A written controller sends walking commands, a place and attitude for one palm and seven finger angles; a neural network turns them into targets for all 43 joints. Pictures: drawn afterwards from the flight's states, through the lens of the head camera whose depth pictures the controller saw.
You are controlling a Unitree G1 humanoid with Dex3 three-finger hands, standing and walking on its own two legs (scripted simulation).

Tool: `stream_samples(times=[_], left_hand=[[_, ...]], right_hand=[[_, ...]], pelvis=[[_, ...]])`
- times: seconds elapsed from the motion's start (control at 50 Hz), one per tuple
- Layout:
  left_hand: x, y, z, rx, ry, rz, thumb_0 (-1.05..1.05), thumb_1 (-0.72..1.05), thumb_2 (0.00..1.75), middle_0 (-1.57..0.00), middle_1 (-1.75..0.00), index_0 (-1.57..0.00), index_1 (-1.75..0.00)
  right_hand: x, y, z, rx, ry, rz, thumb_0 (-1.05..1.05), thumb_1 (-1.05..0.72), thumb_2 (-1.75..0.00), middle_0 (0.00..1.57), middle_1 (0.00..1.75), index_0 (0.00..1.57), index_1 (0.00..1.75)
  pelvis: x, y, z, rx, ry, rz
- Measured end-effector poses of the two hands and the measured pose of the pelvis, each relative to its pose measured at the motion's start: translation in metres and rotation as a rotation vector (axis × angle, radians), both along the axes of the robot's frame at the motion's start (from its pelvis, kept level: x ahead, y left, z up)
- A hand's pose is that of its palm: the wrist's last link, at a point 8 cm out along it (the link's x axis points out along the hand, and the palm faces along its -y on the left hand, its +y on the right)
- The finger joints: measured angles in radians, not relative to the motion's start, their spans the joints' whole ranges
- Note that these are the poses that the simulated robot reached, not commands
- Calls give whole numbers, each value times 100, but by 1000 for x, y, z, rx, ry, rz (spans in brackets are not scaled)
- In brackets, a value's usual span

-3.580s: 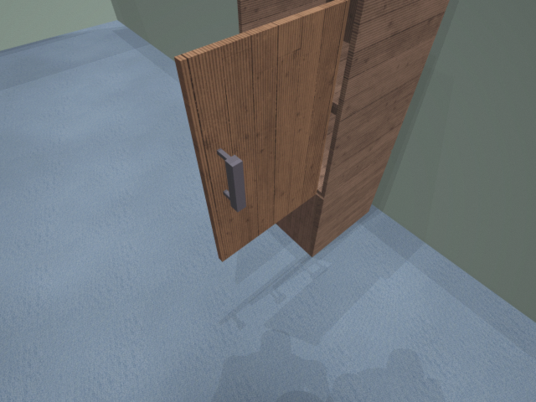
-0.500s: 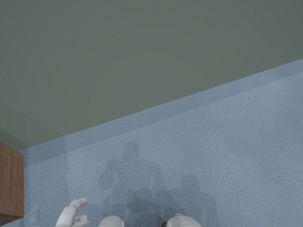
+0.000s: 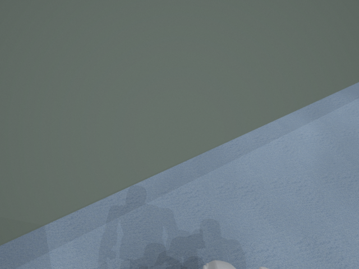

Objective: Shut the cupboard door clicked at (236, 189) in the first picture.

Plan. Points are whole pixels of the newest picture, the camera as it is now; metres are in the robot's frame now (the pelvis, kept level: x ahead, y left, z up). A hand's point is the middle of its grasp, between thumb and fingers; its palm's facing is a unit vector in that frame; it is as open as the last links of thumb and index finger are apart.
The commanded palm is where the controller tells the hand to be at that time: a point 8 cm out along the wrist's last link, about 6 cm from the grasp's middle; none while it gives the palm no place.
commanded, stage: walk to a spot facing it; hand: left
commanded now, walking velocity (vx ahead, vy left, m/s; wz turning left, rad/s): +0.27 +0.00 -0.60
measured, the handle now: out of the picture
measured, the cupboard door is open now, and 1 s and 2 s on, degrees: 91 91 91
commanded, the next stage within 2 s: turn to face it in 0.10 s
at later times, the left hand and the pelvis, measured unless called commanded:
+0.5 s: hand (165, 188) +0.35 +0.07 -0.15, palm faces -0.07 -0.98 -0.17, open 7.2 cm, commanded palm none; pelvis +0.22 -0.08 +0.00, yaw -1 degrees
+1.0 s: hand (145, 185) +0.36 +0.14 -0.15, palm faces +0.25 -0.92 -0.29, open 7.3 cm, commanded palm none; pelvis +0.30 -0.10 +0.00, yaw +15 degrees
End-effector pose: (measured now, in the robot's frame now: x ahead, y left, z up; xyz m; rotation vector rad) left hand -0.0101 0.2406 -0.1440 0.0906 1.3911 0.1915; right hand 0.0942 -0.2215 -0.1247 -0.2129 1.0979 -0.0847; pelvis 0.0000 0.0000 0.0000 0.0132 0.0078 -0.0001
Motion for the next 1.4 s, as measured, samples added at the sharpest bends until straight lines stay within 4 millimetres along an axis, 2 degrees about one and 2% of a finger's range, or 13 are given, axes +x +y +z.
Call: stream_samples(times=[0.12,0.24,0.3,0.36,0.46,0.52,0.7,0.82,0.92,1.06,1.16,1.28,1.4], left_hand=[[132,-12,15,3,-124,-129,0,91,90,-20,-30,-20,-29],[271,-49,10,37,-235,-294,0,91,90,-20,-30,-20,-29],[318,-69,8,60,-311,-317,0,91,90,-20,-30,-20,-29],[337,-87,15,56,-310,-310,0,91,90,-20,-30,-20,-29],[347,-113,19,5,-267,-265,0,91,90,-20,-30,-20,-29],[359,-115,19,-9,-299,-180,-2,94,90,-20,-30,-21,-29],[358,-76,-19,-3,-234,-19,-2,93,90,-21,-30,-21,-30],[349,-50,-5,64,-162,44,0,92,90,-20,-30,-20,-29],[348,-48,15,113,-178,100,0,92,90,-20,-30,-20,-29],[340,-77,24,187,-213,166,0,91,90,-20,-30,-20,-29],[312,-112,30,181,-163,246,0,91,90,-20,-30,-20,-29],[281,-149,25,117,-100,356,0,91,90,-20,-30,-20,-29],[239,-164,5,69,-51,495,0,91,90,-21,-30,-21,-30]], right_hand=[[-36,-31,-4,-26,198,-157,-1,-94,-90,20,30,20,30],[-61,-59,-24,-2,388,-294,0,-92,-90,20,30,20,30],[-52,-71,-34,16,458,-330,0,-92,-90,20,30,20,30],[-18,-80,-29,18,444,-334,1,-92,-90,20,30,20,30],[59,-81,-17,42,351,-286,1,-91,-90,20,29,20,30],[104,-76,-15,56,316,-227,1,-91,-90,20,30,20,30],[225,-81,-21,-37,195,-60,2,-94,-90,20,30,20,30],[271,-89,-7,-79,148,19,1,-92,-90,20,30,20,30],[302,-101,-3,-74,156,94,1,-91,-90,20,30,20,30],[354,-133,-21,-44,143,175,1,-90,-90,20,30,20,30],[399,-141,-17,-44,128,248,1,-91,-90,20,30,20,30],[445,-119,-4,-39,100,369,1,-91,-90,20,30,20,30],[486,-68,-1,-47,47,530,1,-91,-90,20,30,20,30]], pelvis=[[56,-8,6,0,13,-68],[120,-40,-13,12,8,-127],[145,-58,-21,16,-5,-123],[167,-67,-12,9,-11,-107],[203,-77,3,5,4,-54],[222,-79,5,-2,6,-10],[271,-63,-20,-20,2,98],[284,-68,-9,-27,26,152],[295,-82,0,-34,33,205],[313,-122,-9,-6,35,304],[322,-136,-2,16,20,381],[334,-145,5,36,25,475],[337,-138,-3,23,24,570]])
